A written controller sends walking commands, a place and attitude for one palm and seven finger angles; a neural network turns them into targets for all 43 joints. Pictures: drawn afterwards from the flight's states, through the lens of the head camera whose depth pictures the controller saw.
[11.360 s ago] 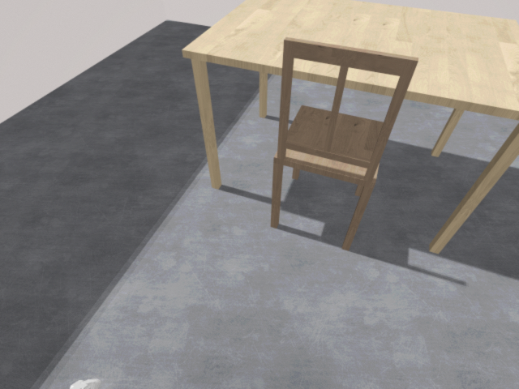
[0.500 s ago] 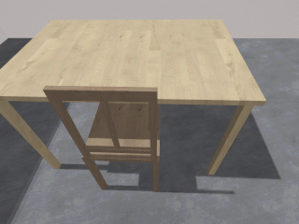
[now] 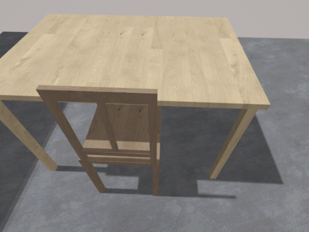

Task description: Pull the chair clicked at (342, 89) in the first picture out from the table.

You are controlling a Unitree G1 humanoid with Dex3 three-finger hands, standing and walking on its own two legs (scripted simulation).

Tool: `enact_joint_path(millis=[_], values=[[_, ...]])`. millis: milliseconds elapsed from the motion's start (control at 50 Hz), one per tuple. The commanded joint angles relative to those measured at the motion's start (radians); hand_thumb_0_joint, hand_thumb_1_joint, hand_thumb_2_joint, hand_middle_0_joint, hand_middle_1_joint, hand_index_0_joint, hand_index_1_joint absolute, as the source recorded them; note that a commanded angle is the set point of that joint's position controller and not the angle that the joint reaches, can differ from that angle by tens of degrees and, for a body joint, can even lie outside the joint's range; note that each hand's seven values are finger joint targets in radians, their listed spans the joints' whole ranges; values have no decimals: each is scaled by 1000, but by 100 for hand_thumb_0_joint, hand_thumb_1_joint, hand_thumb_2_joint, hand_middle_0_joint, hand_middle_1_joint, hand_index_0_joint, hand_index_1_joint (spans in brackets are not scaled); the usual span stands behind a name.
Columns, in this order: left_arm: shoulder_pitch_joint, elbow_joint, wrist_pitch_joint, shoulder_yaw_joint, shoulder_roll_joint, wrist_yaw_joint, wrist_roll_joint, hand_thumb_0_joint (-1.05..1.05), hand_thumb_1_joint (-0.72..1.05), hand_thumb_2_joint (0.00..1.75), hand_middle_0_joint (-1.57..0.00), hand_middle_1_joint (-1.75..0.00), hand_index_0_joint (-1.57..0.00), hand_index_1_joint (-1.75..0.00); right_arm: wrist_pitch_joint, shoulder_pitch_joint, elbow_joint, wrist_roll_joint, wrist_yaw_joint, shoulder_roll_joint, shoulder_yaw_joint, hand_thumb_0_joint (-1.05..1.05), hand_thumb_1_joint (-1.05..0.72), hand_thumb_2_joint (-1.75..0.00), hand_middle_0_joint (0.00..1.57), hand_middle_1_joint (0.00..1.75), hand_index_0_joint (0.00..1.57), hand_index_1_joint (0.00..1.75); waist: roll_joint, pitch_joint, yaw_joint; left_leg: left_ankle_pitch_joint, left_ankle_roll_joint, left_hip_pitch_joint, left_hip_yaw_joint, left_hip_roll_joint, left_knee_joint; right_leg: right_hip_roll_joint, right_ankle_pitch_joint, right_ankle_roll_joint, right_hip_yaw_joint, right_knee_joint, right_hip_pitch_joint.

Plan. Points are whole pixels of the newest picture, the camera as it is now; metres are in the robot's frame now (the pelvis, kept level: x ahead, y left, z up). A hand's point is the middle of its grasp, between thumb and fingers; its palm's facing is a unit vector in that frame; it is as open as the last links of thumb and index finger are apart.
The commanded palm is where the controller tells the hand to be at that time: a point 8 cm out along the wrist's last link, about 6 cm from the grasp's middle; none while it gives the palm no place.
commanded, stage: look again from close up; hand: left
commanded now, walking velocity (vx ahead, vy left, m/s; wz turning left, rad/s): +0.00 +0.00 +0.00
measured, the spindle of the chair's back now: (109, 129) +0.47 +0.20 -0.09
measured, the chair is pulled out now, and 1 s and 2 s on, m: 0.00 0.00 0.00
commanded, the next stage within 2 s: raise the hand toward the chair's back in 0.06 s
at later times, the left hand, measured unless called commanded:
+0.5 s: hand (95, 212) +0.17 +0.16 -0.03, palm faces -0.03 -1.00 +0.01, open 8.5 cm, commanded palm +0.12 +0.23 -0.07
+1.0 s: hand (83, 218) +0.16 +0.20 -0.06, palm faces +0.00 -1.00 -0.03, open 12.9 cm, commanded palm +0.13 +0.25 -0.05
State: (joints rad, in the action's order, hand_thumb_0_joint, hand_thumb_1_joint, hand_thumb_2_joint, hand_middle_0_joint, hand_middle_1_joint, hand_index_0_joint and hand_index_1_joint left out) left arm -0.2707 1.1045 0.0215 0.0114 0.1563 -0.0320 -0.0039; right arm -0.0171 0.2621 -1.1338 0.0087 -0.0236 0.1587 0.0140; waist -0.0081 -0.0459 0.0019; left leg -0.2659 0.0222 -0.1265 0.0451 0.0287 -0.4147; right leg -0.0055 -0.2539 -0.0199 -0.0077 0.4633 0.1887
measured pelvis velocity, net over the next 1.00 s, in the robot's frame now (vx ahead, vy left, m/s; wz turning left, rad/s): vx -0.05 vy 0.02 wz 0.05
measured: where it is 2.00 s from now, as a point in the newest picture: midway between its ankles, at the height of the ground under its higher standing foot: outside the picture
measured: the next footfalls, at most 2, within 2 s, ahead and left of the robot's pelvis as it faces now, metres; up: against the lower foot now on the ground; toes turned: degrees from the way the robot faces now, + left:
none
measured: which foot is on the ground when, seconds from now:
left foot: down 0.00-1.00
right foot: down 0.00-1.00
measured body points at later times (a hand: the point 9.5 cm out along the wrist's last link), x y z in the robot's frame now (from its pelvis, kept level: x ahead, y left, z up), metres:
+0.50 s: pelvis -0.04 +0.00 -0.07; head -0.01 +0.02 +0.38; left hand +0.17 +0.22 -0.03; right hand +0.18 -0.25 -0.10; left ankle -0.03 +0.13 -0.74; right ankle +0.00 -0.10 -0.74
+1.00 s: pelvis -0.05 +0.02 -0.10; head +0.02 +0.03 +0.34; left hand +0.16 +0.25 -0.05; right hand +0.12 -0.20 -0.19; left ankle -0.03 +0.13 -0.74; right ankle +0.00 -0.10 -0.74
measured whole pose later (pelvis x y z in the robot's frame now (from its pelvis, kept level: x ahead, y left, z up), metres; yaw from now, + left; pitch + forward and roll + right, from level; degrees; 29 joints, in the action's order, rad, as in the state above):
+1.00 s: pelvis -0.05 +0.02 -0.10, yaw +3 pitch +15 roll -2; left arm -0.39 -0.06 0.29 -0.13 0.23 0.24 0.24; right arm -0.18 0.27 -0.54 -0.02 -0.05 0.18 0.03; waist -0.03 0.13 -0.02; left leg -0.54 0.00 -0.95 -0.03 0.03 -1.22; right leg 0.02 -0.49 -0.01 -0.07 1.16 0.94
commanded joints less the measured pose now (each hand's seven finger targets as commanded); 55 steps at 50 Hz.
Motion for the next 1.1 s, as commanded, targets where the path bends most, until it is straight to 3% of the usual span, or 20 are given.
enact_joint_path(millis=[0, 120, 140, 160, 180, 200, 220, 240, 260, 300, 340, 380, 420, 520, 620, 700, 820, 860, 960, 1080], values=[[-61, -27, 14, -22, 113, -7, -4, 0, 90, 90, -20, -30, -20, -30, -16, 63, 25, 0, -8, 85, -13, 0, -90, -90, 20, 30, 20, 30, 11, -3, -1, 149, -34, -31, -54, 62, 61, 108, 214, -22, 97, -87, -1], [-72, -22, 12, -21, 105, -7, -4, 0, 90, 90, -20, -30, -20, -30, -14, 70, 21, 0, -10, 72, -13, 0, -90, -90, 20, 30, 20, 30, 7, -14, 1, 135, -36, -33, -58, 64, 68, 100, 182, -23, 95, -95, 6], [-157, 24, 33, -30, 128, -45, -17, 0, 90, 90, -20, -30, -20, -30, -22, -36, 86, -8, 0, 114, -28, 0, -90, -90, 20, 30, 20, 30, 100, -10, 40, 177, -10, -120, -20, 79, -163, 173, 668, 11, 143, -72, -26], [594, -1508, 252, -84, 301, -21, 209, 0, 88, 89, -20, -30, -20, -30, -169, -5, 442, -57, -51, 279, -40, 0, -90, -90, 20, 30, 20, 30, -111, 482, -85, 249, -53, 118, -23, -36, -13, 85, 475, -4, 78, 12, -128], [174, -1227, 203, -128, 256, -72, 118, 0, 85, 88, -20, -29, -20, -29, -247, -89, 383, -35, -86, 193, -38, 0, -90, -90, 20, 30, 20, 30, -244, 470, 11, 355, -60, 128, -2, -14, -15, 26, 275, -29, 32, 54, -99], [-150, -928, 74, 60, -60, -80, 132, 0, 83, 87, -19, -29, -19, -29, -269, -73, 359, -58, -81, 139, -37, 0, -90, -90, 20, 30, 20, 30, -145, 243, -26, 312, -50, 4, -13, 2, -37, 27, 199, -8, -35, 37, 24], [-115, -954, 51, 78, -111, -64, 178, 0, 81, 86, -19, -29, -19, -29, -282, -36, 369, -68, -76, 173, -48, 0, -90, -90, 20, 30, 20, 30, -45, 127, -39, 222, -39, -78, -38, -1, -55, 30, 140, 6, -72, 28, 99], [62, -1101, 121, 46, -20, -52, 182, 0, 78, 85, -19, -28, -19, -28, -306, -76, 440, -63, -75, 211, -48, 0, -90, -90, 20, 30, 20, 30, 61, 16, -80, 101, -51, -142, -63, -10, -85, 25, 51, 17, -67, 25, 196], [53, -1095, 183, -28, 45, -33, 185, 0, 76, 84, -19, -28, -19, -28, -322, -67, 464, -44, -78, 226, -68, 0, -90, -90, 20, 30, 20, 30, 139, 49, -79, 12, -53, -188, -54, -24, -127, 21, -70, 23, -72, 37, 261], [-56, -942, 298, -70, 15, 36, 187, 0, 71, 82, -18, -27, -18, -27, -338, -80, 516, -17, -65, 215, -79, 0, -90, -90, 20, 30, 20, 30, 227, 25, -44, -92, -40, -362, -51, -42, -230, 19, -242, 22, -76, 115, 401], [-252, -859, 432, -104, -9, 145, 208, 0, 67, 80, -18, -26, -18, -26, -344, -97, 584, -14, -23, 201, -92, 0, -90, -90, 20, 30, 20, 30, 184, 94, 36, -93, -19, -470, -37, -56, -327, 20, -240, 1, -68, 236, 428], [-303, -887, 580, -125, 6, 265, 225, 0, 62, 78, -17, -26, -17, -26, -339, -119, 646, -6, 13, 199, -107, 0, -90, -90, 20, 30, 20, 30, 167, 197, 62, -39, -12, -571, -27, -65, -443, 17, -105, -12, -51, 379, 433], [-318, -867, 666, -212, 108, 357, 211, 0, 57, 76, -17, -25, -17, -25, -319, -129, 689, -10, 41, 206, -123, 0, -90, -90, 20, 30, 20, 30, 48, 242, 82, -14, -12, -653, -18, -69, -543, 23, -30, -28, -20, 490, 481], [-134, -1218, 517, -205, 143, 349, 273, 0, 46, 71, -16, -23, -16, -23, -252, -169, 847, -35, 15, 211, -110, 0, -90, -90, 20, 30, 20, 30, -12, 340, 51, -159, -34, -731, -16, -69, -601, 17, -242, -11, 31, 506, 548], [40, -1538, 533, -136, 154, 269, 230, 0, 34, 66, -14, -21, -14, -21, -236, -90, 832, -15, -18, 202, -82, 0, -90, -90, 20, 30, 20, 30, -95, 397, -41, -89, -52, -663, -76, -34, -667, -12, -138, -12, -11, 563, 650], [11, -1439, 504, -82, 120, 304, 221, 0, 25, 62, -13, -20, -13, -20, -256, -83, 786, -19, -31, 206, -65, 0, -90, -90, 20, 30, 20, 30, -83, 369, -69, -158, -51, -694, -102, -26, -674, -14, -217, -5, -35, 552, 714], [-129, -1322, 316, -213, 195, 327, 254, 0, 11, 56, -12, -18, -12, -18, -236, -126, 799, -39, -44, 195, -63, 0, -90, -90, 20, 30, 20, 30, -10, 438, 16, -157, -47, -717, -95, -39, -613, -10, -252, -3, -37, 515, 580], [-124, -1377, 304, -221, 181, 300, 265, 0, 6, 54, -12, -17, -12, -17, -230, -122, 809, -40, -44, 179, -59, 0, -90, -90, 20, 30, 20, 30, -14, 454, 20, -128, -46, -700, -92, -41, -594, -4, -229, 0, -41, 505, 550], [-107, -1379, 376, -218, 172, 243, 254, 0, -6, 49, -10, -15, -10, -15, -239, -106, 788, -31, -42, 176, -58, 0, -90, -90, 20, 30, 20, 30, -6, 394, 4, -131, -42, -705, -89, -37, -586, -3, -244, -1, -51, 505, 584], [-84, -1339, 435, -194, 179, 272, 249, 0, -20, 43, -9, -13, -9, -13, -255, -74, 778, -32, -41, 203, -65, 0, -90, -90, 20, 30, 20, 30, -36, 374, -22, -159, -45, -691, -86, -38, -580, -1, -248, -2, -54, 501, 618]])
